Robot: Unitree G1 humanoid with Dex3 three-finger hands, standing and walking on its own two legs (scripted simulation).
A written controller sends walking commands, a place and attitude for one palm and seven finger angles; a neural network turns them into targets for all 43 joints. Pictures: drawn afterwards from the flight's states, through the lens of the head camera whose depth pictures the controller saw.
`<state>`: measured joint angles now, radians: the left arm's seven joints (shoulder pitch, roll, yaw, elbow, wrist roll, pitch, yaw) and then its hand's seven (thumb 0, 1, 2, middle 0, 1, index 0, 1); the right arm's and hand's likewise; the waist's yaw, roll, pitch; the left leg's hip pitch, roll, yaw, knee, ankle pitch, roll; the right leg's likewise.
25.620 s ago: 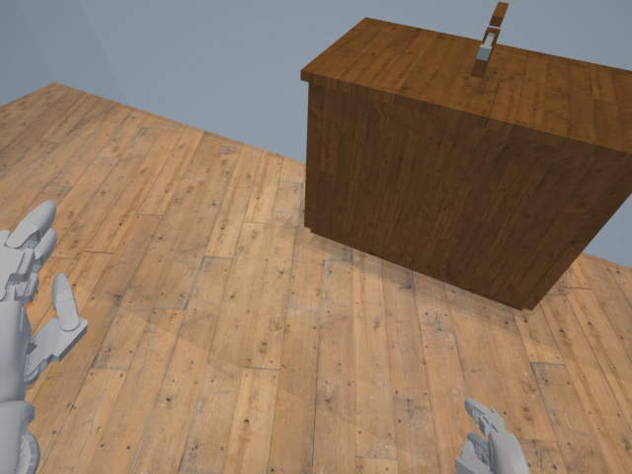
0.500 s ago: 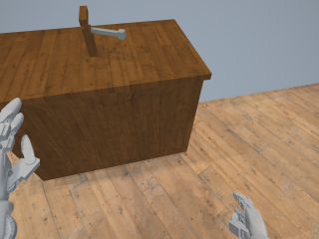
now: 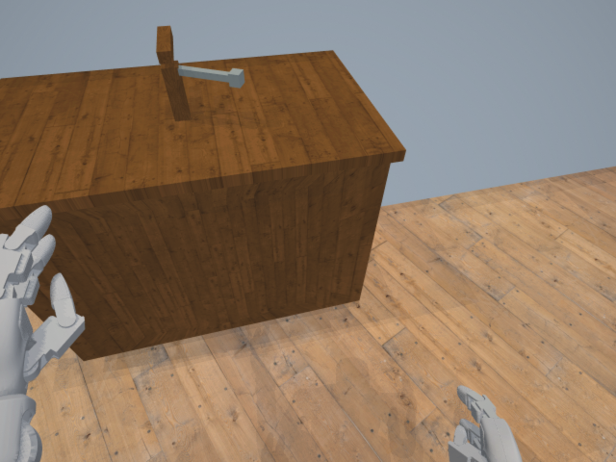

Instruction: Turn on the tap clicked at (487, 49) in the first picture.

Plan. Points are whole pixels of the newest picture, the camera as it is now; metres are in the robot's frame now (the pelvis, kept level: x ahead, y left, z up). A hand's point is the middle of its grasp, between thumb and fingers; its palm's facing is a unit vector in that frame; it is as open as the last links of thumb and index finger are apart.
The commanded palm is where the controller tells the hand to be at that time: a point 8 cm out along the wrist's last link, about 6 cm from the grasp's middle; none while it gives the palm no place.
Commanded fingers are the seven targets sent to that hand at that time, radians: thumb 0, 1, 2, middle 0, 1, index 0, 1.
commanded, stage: take the last steps up to it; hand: left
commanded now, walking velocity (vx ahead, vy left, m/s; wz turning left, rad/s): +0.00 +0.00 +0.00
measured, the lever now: (236, 78) +0.81 +0.21 +0.11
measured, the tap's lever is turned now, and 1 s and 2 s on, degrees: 62 62 62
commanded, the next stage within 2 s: come to a stop and stand still in 1.14 s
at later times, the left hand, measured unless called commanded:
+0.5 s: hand (115, 256) +0.29 +0.24 +0.15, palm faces +0.39 -0.85 -0.34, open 7.4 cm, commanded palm +0.23 +0.28 +0.17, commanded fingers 0.00 0.90 0.90 -0.20 -0.30 -0.20 -0.30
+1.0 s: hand (200, 173) +0.42 +0.18 +0.17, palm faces +0.34 -0.86 -0.38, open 7.4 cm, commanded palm +0.37 +0.23 +0.17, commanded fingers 0.00 0.90 0.90 -0.20 -0.30 -0.20 -0.30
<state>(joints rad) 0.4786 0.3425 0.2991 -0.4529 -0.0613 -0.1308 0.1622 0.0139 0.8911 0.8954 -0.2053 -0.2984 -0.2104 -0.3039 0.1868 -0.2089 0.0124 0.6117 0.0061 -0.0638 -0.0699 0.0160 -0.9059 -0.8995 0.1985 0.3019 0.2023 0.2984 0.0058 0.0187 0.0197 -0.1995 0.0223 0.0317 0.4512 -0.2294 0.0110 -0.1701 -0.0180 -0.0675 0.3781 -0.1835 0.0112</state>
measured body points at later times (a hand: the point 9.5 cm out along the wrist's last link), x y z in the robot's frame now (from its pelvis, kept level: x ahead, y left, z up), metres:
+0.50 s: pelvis +0.06 +0.00 -0.02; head +0.06 +0.01 +0.43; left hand +0.27 +0.28 +0.17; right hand +0.21 -0.24 -0.10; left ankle +0.01 +0.10 -0.74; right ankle +0.03 -0.11 -0.70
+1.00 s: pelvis +0.20 -0.04 -0.02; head +0.22 -0.04 +0.43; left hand +0.40 +0.22 +0.19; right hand +0.39 -0.30 -0.09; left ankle +0.25 +0.11 -0.75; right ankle +0.25 -0.12 -0.74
